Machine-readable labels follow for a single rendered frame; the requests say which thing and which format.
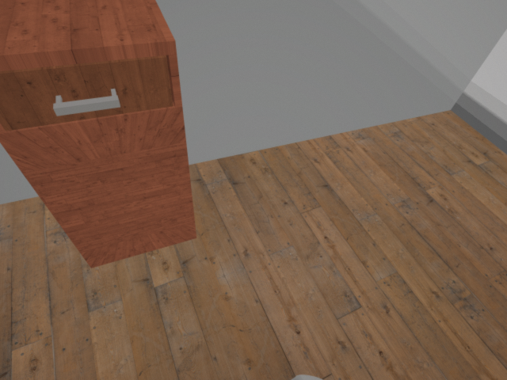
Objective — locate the cabinet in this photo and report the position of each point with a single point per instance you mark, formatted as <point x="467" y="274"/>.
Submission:
<point x="119" y="185"/>

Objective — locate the drawer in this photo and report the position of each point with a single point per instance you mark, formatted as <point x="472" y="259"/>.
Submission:
<point x="27" y="95"/>

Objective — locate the handle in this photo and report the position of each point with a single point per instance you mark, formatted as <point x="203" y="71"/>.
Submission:
<point x="88" y="105"/>

